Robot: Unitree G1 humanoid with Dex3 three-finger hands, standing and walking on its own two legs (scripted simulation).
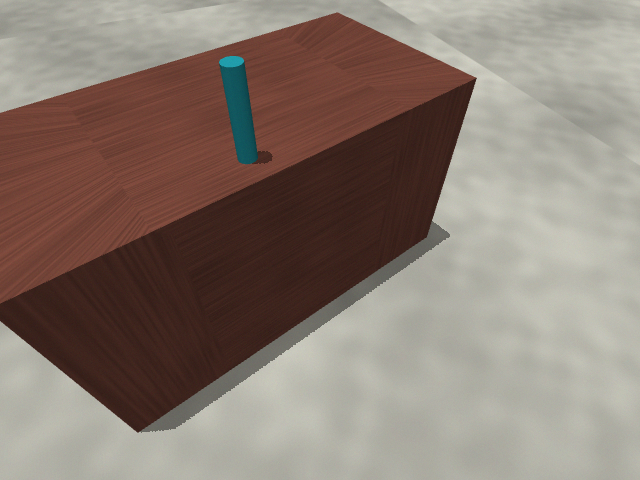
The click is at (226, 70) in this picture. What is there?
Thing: slim round
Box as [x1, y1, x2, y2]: [219, 56, 257, 163]
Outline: 228,56 222,58 219,61 237,157 238,160 242,163 250,163 256,160 257,153 243,59 238,56
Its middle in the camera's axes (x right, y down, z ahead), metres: -0.16 -0.25 +0.81
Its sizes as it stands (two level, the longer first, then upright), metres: 0.046 0.046 0.220
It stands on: a support 0.70 m high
